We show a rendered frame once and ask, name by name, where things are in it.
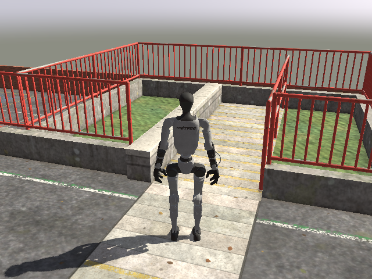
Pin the left robot forearm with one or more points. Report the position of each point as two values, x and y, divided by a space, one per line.
159 157

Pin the left robot foot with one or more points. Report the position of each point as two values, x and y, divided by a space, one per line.
174 235

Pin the robot right hand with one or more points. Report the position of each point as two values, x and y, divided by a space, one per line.
215 176

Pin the robot torso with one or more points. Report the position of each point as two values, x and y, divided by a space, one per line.
186 137

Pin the robot left hand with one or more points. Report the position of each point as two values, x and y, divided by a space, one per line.
156 174

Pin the left robot upper arm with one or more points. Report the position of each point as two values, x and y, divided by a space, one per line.
165 133

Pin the right robot forearm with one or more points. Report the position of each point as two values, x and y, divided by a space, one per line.
212 158

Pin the right robot upper arm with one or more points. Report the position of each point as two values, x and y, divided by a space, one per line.
204 123

